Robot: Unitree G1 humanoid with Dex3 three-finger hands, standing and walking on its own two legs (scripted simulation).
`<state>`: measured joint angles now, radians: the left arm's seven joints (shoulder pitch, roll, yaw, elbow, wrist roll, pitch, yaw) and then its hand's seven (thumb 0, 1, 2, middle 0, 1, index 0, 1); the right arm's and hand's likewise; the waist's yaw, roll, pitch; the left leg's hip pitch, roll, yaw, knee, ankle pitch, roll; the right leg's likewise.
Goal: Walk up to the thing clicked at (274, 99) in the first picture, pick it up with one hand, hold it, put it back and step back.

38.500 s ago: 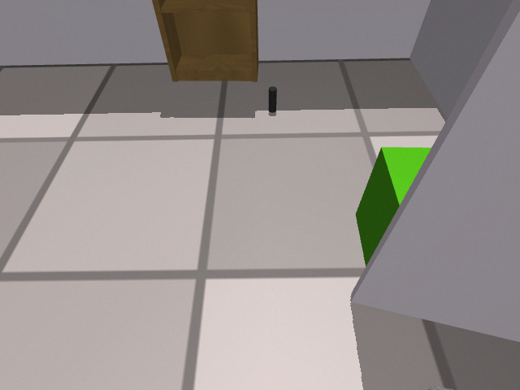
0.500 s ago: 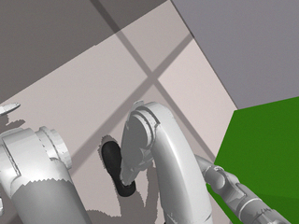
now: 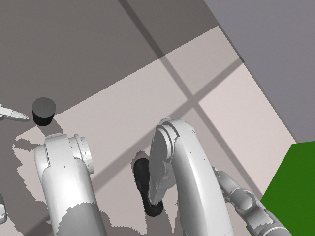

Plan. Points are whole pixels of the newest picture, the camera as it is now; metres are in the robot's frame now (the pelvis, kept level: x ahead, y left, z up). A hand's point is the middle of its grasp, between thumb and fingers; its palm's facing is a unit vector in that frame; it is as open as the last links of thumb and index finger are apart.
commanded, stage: home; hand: left
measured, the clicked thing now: (43, 113) +0.41 +0.22 -0.23
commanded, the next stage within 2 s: none
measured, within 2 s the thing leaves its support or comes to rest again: neither
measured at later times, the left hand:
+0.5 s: hand out of the picture +0.32 +0.33 +0.03, palm faces +0.20 -0.87 -0.44, open 17.6 cm
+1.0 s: hand out of the picture +0.25 +0.27 +0.24, palm faces +0.31 -0.88 -0.36, open 17.5 cm
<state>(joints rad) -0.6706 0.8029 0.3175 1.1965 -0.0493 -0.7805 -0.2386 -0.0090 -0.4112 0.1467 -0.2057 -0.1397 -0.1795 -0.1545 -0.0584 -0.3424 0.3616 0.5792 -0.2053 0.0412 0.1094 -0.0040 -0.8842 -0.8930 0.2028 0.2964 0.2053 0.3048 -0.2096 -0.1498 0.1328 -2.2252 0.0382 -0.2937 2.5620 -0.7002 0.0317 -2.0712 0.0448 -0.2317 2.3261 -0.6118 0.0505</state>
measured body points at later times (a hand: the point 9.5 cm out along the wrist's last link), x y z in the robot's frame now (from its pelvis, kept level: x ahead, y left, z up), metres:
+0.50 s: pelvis +0.02 -0.02 +0.12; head +0.20 +0.06 +0.52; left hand +0.30 +0.38 +0.05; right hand +0.20 -0.24 -0.01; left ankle +0.08 +0.12 -0.28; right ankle +0.14 -0.12 -0.28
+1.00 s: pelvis +0.07 +0.00 +0.34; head +0.16 +0.04 +0.78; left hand +0.23 +0.31 +0.26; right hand +0.28 -0.21 +0.25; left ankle +0.08 +0.12 -0.28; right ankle +0.14 -0.12 -0.28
